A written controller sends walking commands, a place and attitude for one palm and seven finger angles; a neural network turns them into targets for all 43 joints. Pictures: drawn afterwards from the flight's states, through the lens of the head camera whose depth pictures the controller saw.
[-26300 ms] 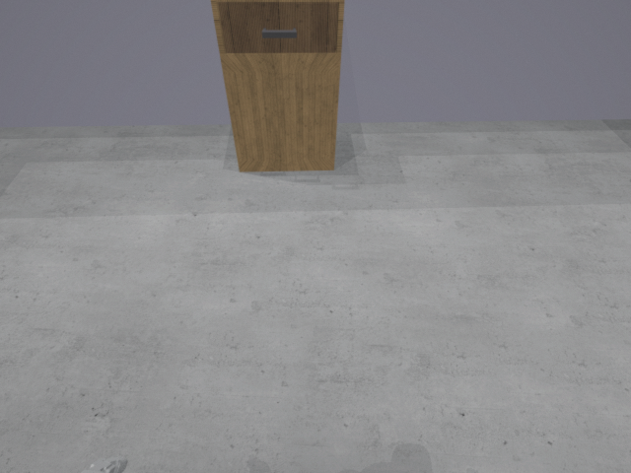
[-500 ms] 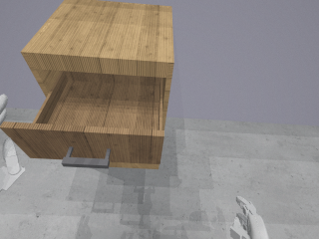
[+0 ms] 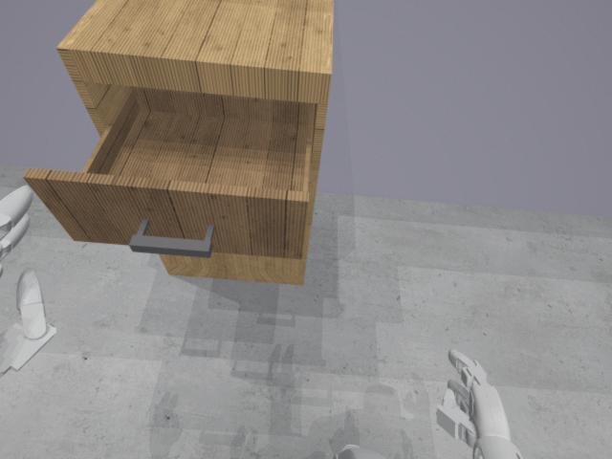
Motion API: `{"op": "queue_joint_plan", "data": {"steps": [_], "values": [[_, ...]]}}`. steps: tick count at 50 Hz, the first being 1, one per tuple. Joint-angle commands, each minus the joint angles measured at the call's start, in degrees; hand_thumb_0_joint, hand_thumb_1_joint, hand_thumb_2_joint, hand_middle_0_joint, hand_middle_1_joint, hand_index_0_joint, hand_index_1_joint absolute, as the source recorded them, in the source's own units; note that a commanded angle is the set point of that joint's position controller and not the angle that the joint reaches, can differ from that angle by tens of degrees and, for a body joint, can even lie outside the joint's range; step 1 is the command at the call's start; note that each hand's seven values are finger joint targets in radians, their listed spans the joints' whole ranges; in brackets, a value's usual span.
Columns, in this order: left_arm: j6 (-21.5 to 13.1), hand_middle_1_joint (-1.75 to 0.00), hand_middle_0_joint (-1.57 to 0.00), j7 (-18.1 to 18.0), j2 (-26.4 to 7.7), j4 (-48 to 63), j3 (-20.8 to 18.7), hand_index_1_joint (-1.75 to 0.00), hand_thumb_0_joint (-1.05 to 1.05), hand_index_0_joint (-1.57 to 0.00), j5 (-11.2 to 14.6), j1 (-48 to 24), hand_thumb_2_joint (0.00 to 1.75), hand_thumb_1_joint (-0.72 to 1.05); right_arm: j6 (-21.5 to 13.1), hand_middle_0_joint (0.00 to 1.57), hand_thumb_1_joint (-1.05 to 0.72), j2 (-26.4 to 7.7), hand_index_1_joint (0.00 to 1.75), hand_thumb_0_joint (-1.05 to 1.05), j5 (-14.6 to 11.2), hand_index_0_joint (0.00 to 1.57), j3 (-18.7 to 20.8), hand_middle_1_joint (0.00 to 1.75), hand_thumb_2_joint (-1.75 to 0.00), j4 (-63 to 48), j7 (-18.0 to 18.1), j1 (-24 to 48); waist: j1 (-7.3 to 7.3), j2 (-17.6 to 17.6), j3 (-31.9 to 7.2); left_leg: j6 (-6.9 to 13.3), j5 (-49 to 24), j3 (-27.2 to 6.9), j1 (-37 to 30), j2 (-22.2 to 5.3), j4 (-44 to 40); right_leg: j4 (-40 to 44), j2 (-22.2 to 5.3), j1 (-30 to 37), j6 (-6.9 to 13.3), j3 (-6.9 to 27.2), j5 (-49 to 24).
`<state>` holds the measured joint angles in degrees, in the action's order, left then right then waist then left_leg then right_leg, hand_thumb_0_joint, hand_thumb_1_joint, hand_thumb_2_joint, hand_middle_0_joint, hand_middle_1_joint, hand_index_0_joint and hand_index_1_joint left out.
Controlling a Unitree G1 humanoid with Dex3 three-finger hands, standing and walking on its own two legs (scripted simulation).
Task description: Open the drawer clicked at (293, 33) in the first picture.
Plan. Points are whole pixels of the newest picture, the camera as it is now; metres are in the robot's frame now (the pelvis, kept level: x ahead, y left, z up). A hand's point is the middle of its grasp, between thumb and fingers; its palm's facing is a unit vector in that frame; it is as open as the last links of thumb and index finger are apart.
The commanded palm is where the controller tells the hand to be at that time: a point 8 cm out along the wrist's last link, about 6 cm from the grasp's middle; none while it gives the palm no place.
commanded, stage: stop stepping back and stand still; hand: left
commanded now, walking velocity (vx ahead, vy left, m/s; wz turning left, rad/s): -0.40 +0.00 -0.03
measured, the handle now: (174, 236) +0.45 +0.25 -0.08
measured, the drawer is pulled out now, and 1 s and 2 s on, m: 0.25 0.25 0.25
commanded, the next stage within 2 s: let the arm hang, fingers relaxed in 0.74 s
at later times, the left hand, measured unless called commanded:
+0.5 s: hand out of the picture +0.10 +0.20 +0.16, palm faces +0.30 -0.81 -0.50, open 7.4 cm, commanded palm +0.04 +0.25 +0.18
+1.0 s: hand out of the picture +0.12 +0.22 -0.06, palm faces +0.11 -0.92 -0.36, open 7.4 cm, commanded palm none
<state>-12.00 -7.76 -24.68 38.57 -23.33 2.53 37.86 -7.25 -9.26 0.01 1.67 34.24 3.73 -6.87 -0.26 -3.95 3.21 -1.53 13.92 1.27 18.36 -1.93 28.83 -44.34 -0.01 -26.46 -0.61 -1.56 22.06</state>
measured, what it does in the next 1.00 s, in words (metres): steps on the spot: right foot, then left foot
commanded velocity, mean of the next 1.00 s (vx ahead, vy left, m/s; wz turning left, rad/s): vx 0.10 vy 0.03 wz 0.00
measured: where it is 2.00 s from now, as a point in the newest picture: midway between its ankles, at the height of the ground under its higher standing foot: outside the picture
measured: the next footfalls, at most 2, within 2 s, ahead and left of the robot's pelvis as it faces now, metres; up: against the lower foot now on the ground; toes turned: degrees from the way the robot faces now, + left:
right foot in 0.10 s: +0.00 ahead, -0.12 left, +0.00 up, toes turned -4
left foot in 0.38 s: -0.06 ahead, +0.09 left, +0.00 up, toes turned +2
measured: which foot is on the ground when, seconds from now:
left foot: down 0.00-0.12, up 0.14-0.36, down 0.38-1.00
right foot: up 0.00-0.08, down 0.10-1.00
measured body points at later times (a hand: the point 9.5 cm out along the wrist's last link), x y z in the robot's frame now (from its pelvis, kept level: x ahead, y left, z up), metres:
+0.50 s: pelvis -0.09 -0.03 +0.00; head -0.07 -0.02 +0.45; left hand +0.08 +0.24 +0.19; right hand +0.05 -0.30 -0.07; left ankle -0.10 +0.09 -0.73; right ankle -0.04 -0.12 -0.73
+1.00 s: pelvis -0.08 -0.01 -0.01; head -0.07 -0.02 +0.44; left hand +0.11 +0.27 -0.04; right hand +0.06 -0.25 -0.13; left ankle -0.10 +0.09 -0.73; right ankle -0.04 -0.12 -0.73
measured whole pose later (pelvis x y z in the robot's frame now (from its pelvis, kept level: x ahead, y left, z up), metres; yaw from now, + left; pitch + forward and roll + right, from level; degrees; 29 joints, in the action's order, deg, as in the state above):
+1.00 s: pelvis -0.08 -0.01 -0.01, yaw +1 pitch +0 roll +0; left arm 1.2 -1.9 -15.5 -21.2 -6.5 -2.1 14.9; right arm -1.9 -12.6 0.7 0.0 46.2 -0.2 -10.2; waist -1.0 1.1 -0.7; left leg 2.0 20.0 2.2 13.3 1.7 33.1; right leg -34.0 -1.7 -19.5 1.2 -4.5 14.7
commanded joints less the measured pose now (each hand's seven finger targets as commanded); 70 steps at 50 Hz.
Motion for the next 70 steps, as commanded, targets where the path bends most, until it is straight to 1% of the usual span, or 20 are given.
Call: {"op": "queue_joint_plan", "data": {"steps": [1,3,5,7,10,15,20,22,25,29,31,36,41,42,43,48,51,58,62,70], "values": [[-3.7,-0.3,-0.2,-1.4,-3.7,12.8,-3.4,-0.3,0.0,-0.2,0.2,-1.4,0.9,0.9,-4.2,0.2,-0.9,-8.8,0.3,0.0,-0.2,0.2,2.7,0.3,-0.9,-6.7,-0.9,2.0,-0.22,16.0,-9.7,7.2,-38.1,-6.6,-8.8,-15.6,-4.0,5.2,-0.9,4.9,-0.3,0.1,-0.4],[-3.4,-0.3,-0.2,-1.0,-3.9,10.2,-3.8,-0.3,0.0,-0.2,0.2,-0.4,0.9,0.9,-4.0,0.2,-0.9,-9.3,0.3,0.0,-0.5,0.2,2.1,0.3,-0.9,-7.3,-1.4,2.2,0.1,15.2,-8.9,6.1,-24.2,-5.5,-4.1,-14.1,-2.2,13.9,-2.0,11.4,-0.4,-0.1,-6.4],[-3.2,-0.3,-0.2,-1.0,-6.7,9.3,-5.7,-0.3,0.0,-0.2,-0.4,-0.5,0.9,0.9,-2.9,0.2,-0.9,-9.5,0.3,0.0,-1.1,0.2,1.8,0.3,-0.9,-8.5,-1.5,1.6,0.15,4.7,-8.1,2.9,0.5,-0.2,1.5,-6.3,4.9,25.4,-6.4,16.3,0.4,2.7,-17.3],[-2.5,-0.3,-0.2,-1.4,-7.5,7.8,-5.9,-0.3,0.0,-0.2,0.8,-0.9,0.9,0.9,-1.9,0.2,-0.9,-8.0,0.3,0.0,-2.3,0.2,1.9,0.3,-0.9,-9.3,-1.0,0.9,-0.39,-11.1,-11.1,1.0,12.9,-0.5,5.3,2.8,26.1,30.9,-20.4,12.4,7.4,21.3,-18.0],[-2.3,-0.3,-0.2,-2.1,-6.9,6.6,-6.8,-0.3,0.0,-0.2,0.6,2.0,0.9,0.9,-0.3,0.2,-0.9,-6.8,0.3,0.0,-1.2,0.2,0.2,0.3,-0.9,-9.6,-0.4,2.5,-1.46,-3.0,-12.2,0.6,9.8,-2.3,6.3,1.3,27.4,27.1,-17.6,14.6,8.5,13.6,-17.2],[-2.2,-0.3,-0.2,-2.7,-5.6,5.8,-4.5,-0.3,0.0,-0.2,-1.2,3.1,0.9,0.9,-0.8,0.2,-0.9,-8.0,0.3,0.0,-0.8,0.2,0.0,0.3,-0.9,-8.8,0.4,2.4,-1.03,-4.6,-6.7,3.3,9.2,1.3,-2.8,1.5,1.9,31.8,-15.0,11.7,6.0,11.0,-2.0],[-4.4,-0.3,-0.2,-2.1,-7.3,11.2,-4.1,-0.3,0.0,-0.2,-1.2,1.3,0.9,0.9,-2.7,0.2,-0.9,-11.6,0.3,0.0,-1.1,0.2,2.4,0.3,-0.9,-10.5,0.0,0.4,0.02,11.5,-8.3,6.5,-5.0,-6.9,-6.2,-7.7,-11.2,17.5,-4.5,17.4,0.8,3.2,-11.1],[-4.1,-0.3,-0.2,-2.7,-7.4,9.7,-5.3,-0.3,0.0,-0.2,-1.6,2.4,0.9,0.9,-2.5,0.2,-0.9,-9.3,0.3,0.0,-0.8,0.2,1.1,0.3,-0.9,-9.5,0.0,0.5,-0.27,16.0,-6.4,6.6,9.1,-8.8,1.1,-8.4,-15.6,14.6,-3.2,17.6,0.6,0.1,-2.7],[-4.0,-0.3,-0.2,-3.2,-6.6,7.6,-4.5,-0.3,0.0,-0.2,-1.2,-0.1,0.9,0.9,-2.9,0.2,-0.9,-10.3,0.3,0.0,-0.5,0.2,1.6,0.3,-0.9,-8.8,0.9,0.2,-0.8,7.1,-2.5,6.4,12.2,-7.5,6.9,-6.4,-11.8,17.8,-3.2,19.1,1.0,2.0,-3.4],[-4.3,-0.3,-0.2,-2.5,-5.1,3.1,-3.0,-0.3,0.0,-0.2,-1.3,-3.2,0.9,0.9,-2.8,0.2,-0.9,-10.0,0.3,0.0,-0.4,0.2,1.8,0.3,-0.9,-7.5,0.6,-1.5,-1.51,0.7,-1.4,4.9,16.1,-1.7,1.7,0.1,-0.2,30.6,-8.9,8.7,4.2,15.1,14.8],[-4.1,-0.3,-0.2,-2.4,-4.9,4.3,-2.0,-0.3,0.0,-0.2,-1.4,-6.0,0.9,0.9,-2.6,0.2,-0.9,-9.6,0.3,0.0,-0.3,0.2,1.3,0.3,-0.9,-7.3,0.4,-1.7,-1.94,-2.4,-2.4,4.7,11.6,-0.5,-1.6,0.8,0.5,30.8,-10.7,8.7,5.4,15.1,11.1],[-3.8,-0.3,-0.2,-2.6,-5.1,5.9,-2.2,-0.3,0.0,-0.2,-1.8,-5.3,0.9,0.9,-2.6,0.2,-0.9,-9.1,0.3,0.0,-0.1,0.2,0.1,0.3,-0.9,-8.0,0.4,0.2,-0.78,8.4,-1.8,6.3,11.8,-8.3,-0.5,-5.9,-13.1,21.1,-3.3,12.6,1.8,5.8,-0.2],[-4.0,-0.3,-0.2,-2.3,-5.3,5.5,-3.1,-0.3,0.0,-0.2,-1.1,-3.6,0.9,0.9,-2.4,0.2,-0.9,-8.6,0.3,0.0,-0.4,0.2,-0.1,0.3,-0.9,-8.2,-0.1,0.6,-0.77,5.6,-4.8,4.5,-0.8,-5.3,1.0,-4.0,-8.8,20.5,-4.3,20.6,1.8,5.5,-17.0],[6.3,-0.3,-0.2,5.6,3.3,-43.0,17.3,-0.3,0.0,-0.2,-6.5,-10.5,0.9,0.9,-3.3,0.2,-0.9,-15.9,0.3,0.0,0.0,0.2,3.5,0.3,-0.9,7.9,-5.0,-0.9,-2.82,3.9,-2.6,3.5,-10.3,-3.2,1.1,-2.6,3.2,12.5,-7.9,10.9,3.2,2.5,-28.6],[10.4,-0.3,-0.2,6.8,5.6,-45.2,16.1,-0.3,0.0,-0.2,-5.3,-8.2,0.9,0.9,0.4,0.2,-0.9,-10.7,0.3,0.0,-0.1,0.2,2.5,0.3,-0.9,7.5,-4.7,-7.5,-2.02,3.4,-9.4,2.6,-14.3,-2.3,-4.1,-2.1,2.9,13.0,-7.6,12.0,4.2,4.7,-30.3],[12.5,-0.3,-0.2,6.3,6.2,-59.7,18.4,-0.3,0.0,-0.2,-4.7,-18.1,0.9,0.9,4.5,0.2,-0.9,-9.9,0.3,0.0,1.1,0.2,0.7,0.3,-0.9,7.3,-3.5,-7.1,-0.22,-4.8,-7.1,4.3,-18.4,-6.4,-2.2,-2.8,0.1,12.9,-6.2,16.4,4.2,3.8,-29.3],[13.1,-0.3,-0.2,5.9,6.2,-71.7,19.4,-0.3,0.0,-0.2,-4.3,-21.4,0.9,0.9,5.9,0.2,-0.9,-8.6,0.3,0.0,1.3,0.2,-0.2,0.3,-0.9,10.7,-2.9,-6.3,0.4,6.9,-4.1,3.7,-19.7,-5.5,-3.8,-3.1,-4.6,15.0,-5.2,17.9,3.8,4.3,-26.9],[12.4,-0.3,-0.2,6.1,7.8,-90.6,20.2,-0.3,0.0,-0.2,-3.6,-20.2,0.9,0.9,6.8,0.2,-0.9,-6.0,0.3,0.0,0.9,0.2,-1.2,0.3,-0.9,19.1,-2.0,-9.9,0.75,13.5,-3.4,3.9,-5.1,-4.1,-5.8,-3.2,-9.7,22.9,-5.0,20.9,3.9,4.8,-17.1],[12.0,-0.3,-0.2,6.2,8.4,-95.8,21.3,-0.3,0.0,-0.2,-3.4,-20.0,0.9,0.9,7.1,0.2,-0.9,-5.1,0.3,0.0,0.5,0.2,-1.2,0.3,-0.9,22.9,-1.8,-13.8,0.2,6.9,-1.8,4.2,-4.3,-4.3,-7.1,-3.7,-10.2,24.8,-5.5,19.8,3.9,4.4,-17.1],[12.1,-0.3,-0.2,5.5,9.9,-102.0,22.3,-0.3,0.0,-0.2,-3.1,-17.7,0.9,0.9,7.2,0.2,-0.9,-3.5,0.3,0.0,0.2,0.2,-1.5,0.3,-0.9,27.7,-1.3,-17.7,0.18,5.3,1.7,4.3,-4.6,-4.3,-7.8,-4.2,-11.7,25.0,-5.2,17.4,3.9,4.0,-15.7]]}}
